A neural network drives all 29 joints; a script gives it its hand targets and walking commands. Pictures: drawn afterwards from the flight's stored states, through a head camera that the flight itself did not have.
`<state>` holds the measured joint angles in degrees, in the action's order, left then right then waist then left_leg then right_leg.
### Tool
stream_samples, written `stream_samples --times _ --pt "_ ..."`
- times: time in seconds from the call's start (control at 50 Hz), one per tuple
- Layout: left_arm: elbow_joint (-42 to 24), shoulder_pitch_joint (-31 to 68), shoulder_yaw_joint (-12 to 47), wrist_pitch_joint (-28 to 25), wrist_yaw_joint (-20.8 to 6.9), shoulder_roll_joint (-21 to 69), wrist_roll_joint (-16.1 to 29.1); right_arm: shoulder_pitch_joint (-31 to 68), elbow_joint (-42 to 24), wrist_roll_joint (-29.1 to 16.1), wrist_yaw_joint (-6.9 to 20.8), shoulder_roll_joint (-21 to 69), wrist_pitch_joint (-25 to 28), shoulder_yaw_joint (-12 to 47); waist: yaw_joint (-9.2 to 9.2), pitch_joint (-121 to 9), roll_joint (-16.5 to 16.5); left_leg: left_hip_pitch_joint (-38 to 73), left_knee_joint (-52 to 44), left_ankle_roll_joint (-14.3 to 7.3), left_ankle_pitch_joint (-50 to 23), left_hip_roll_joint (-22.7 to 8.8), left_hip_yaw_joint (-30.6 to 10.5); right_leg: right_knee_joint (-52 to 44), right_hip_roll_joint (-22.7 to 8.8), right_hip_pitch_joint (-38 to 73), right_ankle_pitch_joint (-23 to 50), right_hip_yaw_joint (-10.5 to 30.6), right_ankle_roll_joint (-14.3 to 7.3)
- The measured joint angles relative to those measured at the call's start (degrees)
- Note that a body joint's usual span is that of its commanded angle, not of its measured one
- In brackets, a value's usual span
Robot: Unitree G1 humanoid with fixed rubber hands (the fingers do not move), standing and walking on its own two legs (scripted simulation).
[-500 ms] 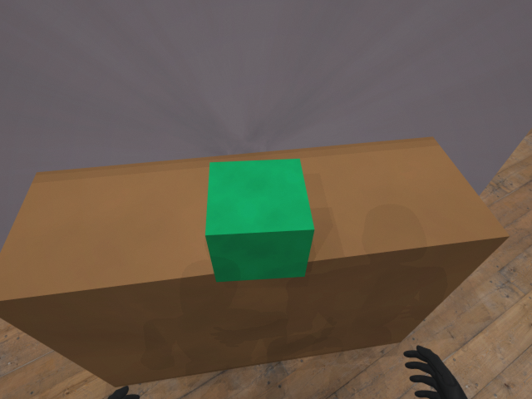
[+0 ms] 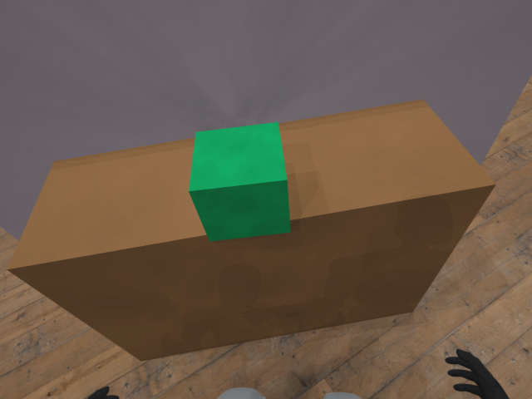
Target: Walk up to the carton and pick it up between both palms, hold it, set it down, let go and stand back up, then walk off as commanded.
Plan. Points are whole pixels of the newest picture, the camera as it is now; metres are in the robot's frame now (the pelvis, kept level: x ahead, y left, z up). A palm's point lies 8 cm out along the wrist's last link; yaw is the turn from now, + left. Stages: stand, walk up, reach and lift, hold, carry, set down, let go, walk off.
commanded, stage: walk off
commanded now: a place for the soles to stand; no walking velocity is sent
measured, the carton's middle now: (243, 182) +0.51 +0.07 +0.02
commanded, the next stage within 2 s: none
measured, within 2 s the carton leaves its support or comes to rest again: neither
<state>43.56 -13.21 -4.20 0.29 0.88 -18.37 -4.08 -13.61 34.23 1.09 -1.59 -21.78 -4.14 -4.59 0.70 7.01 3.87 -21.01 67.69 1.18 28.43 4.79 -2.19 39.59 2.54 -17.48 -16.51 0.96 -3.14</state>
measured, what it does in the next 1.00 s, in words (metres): walks backwards: left foot, then right foot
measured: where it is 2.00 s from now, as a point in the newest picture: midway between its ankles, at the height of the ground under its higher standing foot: outside the picture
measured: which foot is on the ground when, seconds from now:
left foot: up 0.00-0.30, down 0.32-0.82, up 0.84-1.00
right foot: down 0.00-0.34, up 0.36-0.82, down 0.84-1.00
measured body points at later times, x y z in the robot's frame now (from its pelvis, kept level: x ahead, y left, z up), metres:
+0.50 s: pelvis -0.17 +0.09 -0.03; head -0.15 +0.12 +0.42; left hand -0.08 +0.38 -0.16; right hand -0.05 -0.23 -0.09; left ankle -0.12 +0.12 -0.72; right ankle -0.10 -0.08 -0.63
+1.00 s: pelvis -0.28 +0.15 +0.00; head -0.24 +0.18 +0.44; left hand -0.24 +0.47 -0.14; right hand -0.16 -0.18 -0.07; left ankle -0.36 +0.23 -0.65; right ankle -0.25 +0.00 -0.72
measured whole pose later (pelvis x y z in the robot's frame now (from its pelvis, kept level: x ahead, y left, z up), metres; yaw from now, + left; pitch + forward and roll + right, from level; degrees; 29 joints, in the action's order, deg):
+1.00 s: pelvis -0.28 +0.15 +0.00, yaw +1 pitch -3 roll -3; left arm 46.2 -17.0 -6.0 4.5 2.3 -22.2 -4.1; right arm -14.5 34.9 1.3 -1.7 -22.1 -3.0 -6.1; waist 0.7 8.1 -1.1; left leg -20.0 67.3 2.6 32.3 5.7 -5.3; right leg 38.5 4.5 -17.6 -18.6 7.2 -2.6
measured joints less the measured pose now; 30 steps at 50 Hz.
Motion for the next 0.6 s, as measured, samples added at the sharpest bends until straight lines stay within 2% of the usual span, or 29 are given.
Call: stream_samples --times 0.18,0.3,0.32,0.34,0.36,0.4,0.44,0.48,0.54,0.6 --pt "-3.24 0.0 0.01 0.0 0.73 0.01 0.0 -0.02 -0.02 0.0 0.01 -0.19 0.0 0.0 -0.04 1.66 0.08 -0.08 1.07 0.0 0.9 0.99 -0.08 -0.86 -0.29 -8.02 6.03 -0.03 0.36" --pt "-4.63 0.2 0.01 0.23 0.74 0.0 0.0 -0.03 -0.04 -0.01 0.69 -0.22 -0.01 0.01 -0.3 2.55 -1.2 0.09 -9.28 -0.03 2.74 0.91 -0.12 1.59 -1.9 -13.43 9.03 -0.07 2.02" --pt "-4.64 0.3 0.02 0.45 0.73 -0.08 0.0 -0.08 -0.05 -0.01 0.92 -0.24 -0.01 0.01 -0.5 2.53 -1.48 0.6 -13.27 -0.37 2.75 0.79 -0.15 2.34 -2.15 -14.75 9.39 -0.09 2.07" --pt "-4.6 0.74 -0.04 0.9 0.74 -0.2 0.0 -0.08 0.06 0.0 1.15 -0.15 -0.01 0.12 -0.59 3.65 -2.22 0.68 -13.95 -2.75 2.06 1.38 0.25 3.44 -2.65 -15.18 9.04 0.17 2.07" --pt "-4.48 0.8 -0.17 1.41 0.74 -0.22 0.0 -0.22 0.17 0.0 1.41 -0.13 0.0 0.55 -0.58 4.8 -3.06 0.72 -13.06 -4.9 1.29 1.89 0.9 5.67 -2.57 -15.44 4.92 1.06 2.06" --pt "-3.4 0.83 -0.22 2.5 0.75 -0.24 0.0 -1.6 0.19 0.01 1.53 -0.16 0.0 1.0 -0.76 5.11 -3.54 0.75 -11.85 -7.55 0.06 1.92 1.1 15.77 -0.04 -16.68 -3.58 3.71 2.05" --pt "-2.84 0.82 -0.4 3.11 0.93 -0.57 0.0 -2.17 0.16 0.2 1.29 -0.16 0.0 1.15 -0.75 4.86 -4.22 0.69 -12.47 -8.0 -1.47 1.87 1.11 27.16 3.5 -17.5 -5.33 7.02 2.05" --pt "-2.26 0.79 -0.54 3.33 1.16 -0.92 0.0 -2.01 0.15 0.58 0.73 -0.15 0.0 1.16 -0.63 4.82 -4.9 0.66 -14.25 -8.0 -3.5 1.87 1.16 34.68 5.64 -16.77 -5.38 8.4 2.07" --pt "-1.09 0.67 -0.71 3.48 1.3 -1.33 0.0 -1.52 0.15 0.73 0.47 -0.14 0.0 1.17 -0.37 4.78 -5.53 0.63 -17.83 -8.0 -6.92 1.88 1.19 39.6 6.52 -13.74 -5.42 8.48 2.07" --pt "-0.19 0.23 -0.72 3.57 1.33 -2.0 0.0 -0.88 0.14 0.73 0.46 -0.13 0.01 1.18 -0.34 4.78 -5.86 0.63 -21.33 -8.0 -10.12 1.89 1.21 39.93 6.53 -9.82 -5.44 8.51 2.07"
